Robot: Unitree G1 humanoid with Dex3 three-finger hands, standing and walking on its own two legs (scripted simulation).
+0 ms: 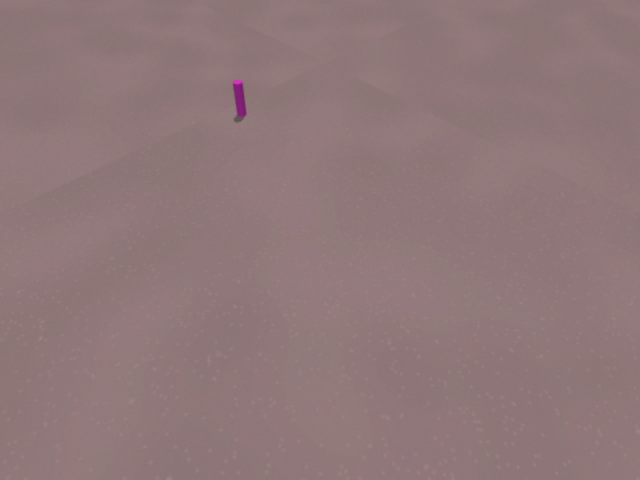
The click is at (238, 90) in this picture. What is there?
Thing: slim round
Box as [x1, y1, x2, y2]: [233, 80, 245, 116]
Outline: 234,80 233,87 237,114 242,116 245,114 242,83 240,80
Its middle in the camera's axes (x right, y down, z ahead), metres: -0.43 -0.77 +2.17
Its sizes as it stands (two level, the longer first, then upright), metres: 0.051 0.051 0.194
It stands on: the floor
